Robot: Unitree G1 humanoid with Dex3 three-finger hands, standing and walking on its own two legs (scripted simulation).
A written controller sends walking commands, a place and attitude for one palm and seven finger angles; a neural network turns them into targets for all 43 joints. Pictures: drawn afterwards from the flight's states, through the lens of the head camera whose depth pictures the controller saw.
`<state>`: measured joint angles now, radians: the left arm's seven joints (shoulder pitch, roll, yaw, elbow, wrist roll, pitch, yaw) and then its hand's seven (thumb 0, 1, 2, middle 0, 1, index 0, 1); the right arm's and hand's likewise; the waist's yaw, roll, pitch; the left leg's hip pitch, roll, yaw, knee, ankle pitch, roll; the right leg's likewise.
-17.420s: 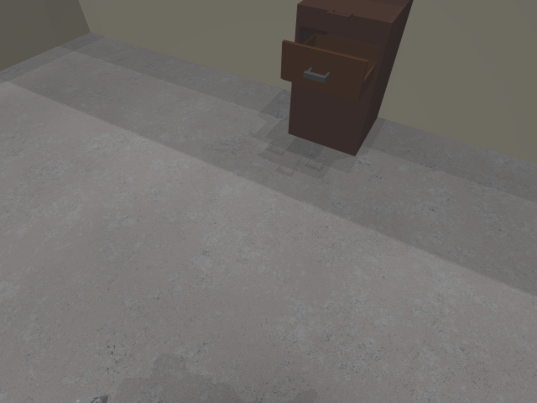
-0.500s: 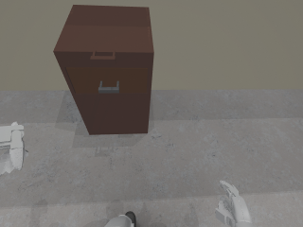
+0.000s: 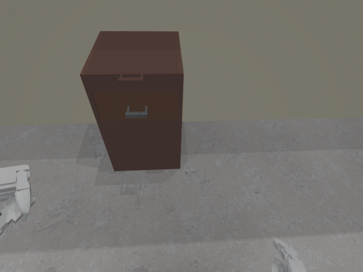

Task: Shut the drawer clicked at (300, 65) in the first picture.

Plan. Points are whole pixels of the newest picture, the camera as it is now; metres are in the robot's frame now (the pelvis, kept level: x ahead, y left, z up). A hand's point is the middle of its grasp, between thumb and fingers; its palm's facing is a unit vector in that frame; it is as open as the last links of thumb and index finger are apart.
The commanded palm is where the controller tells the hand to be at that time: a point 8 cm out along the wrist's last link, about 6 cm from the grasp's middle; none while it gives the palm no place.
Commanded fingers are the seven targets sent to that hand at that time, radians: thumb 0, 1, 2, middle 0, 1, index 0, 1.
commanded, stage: stop stepping back and stand still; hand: left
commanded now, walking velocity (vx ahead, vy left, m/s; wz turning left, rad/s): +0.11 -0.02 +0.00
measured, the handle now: (137, 111) +0.83 +0.24 -0.22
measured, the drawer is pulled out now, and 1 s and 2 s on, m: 0.00 0.00 0.00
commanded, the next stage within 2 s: let the arm hang, fingers relaxed in 0.24 s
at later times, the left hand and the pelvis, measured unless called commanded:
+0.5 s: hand (75, 249) +0.19 +0.25 -0.07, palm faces +0.11 -0.93 -0.35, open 3.1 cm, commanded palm none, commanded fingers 0.00 0.90 0.90 -1.04 -1.21 -1.04 -1.21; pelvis +0.00 +0.02 -0.01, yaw +1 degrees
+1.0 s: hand out of the picture -0.06 +0.21 -0.16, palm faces +0.03 -0.97 -0.22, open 6.2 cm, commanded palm none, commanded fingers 0.00 0.90 0.90 -0.20 -0.30 -0.20 -0.30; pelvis -0.01 +0.03 +0.01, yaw +0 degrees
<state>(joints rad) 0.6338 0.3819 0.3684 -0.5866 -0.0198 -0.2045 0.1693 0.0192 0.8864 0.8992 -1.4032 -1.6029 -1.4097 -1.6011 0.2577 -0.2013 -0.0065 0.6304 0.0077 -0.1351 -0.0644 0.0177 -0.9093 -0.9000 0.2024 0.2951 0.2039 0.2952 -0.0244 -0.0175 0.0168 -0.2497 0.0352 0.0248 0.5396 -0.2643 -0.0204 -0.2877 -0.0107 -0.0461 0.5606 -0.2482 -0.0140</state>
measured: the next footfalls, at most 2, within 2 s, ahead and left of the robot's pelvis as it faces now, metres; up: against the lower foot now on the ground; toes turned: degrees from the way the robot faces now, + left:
none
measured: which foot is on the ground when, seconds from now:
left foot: down 0.00-1.00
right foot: down 0.00-1.00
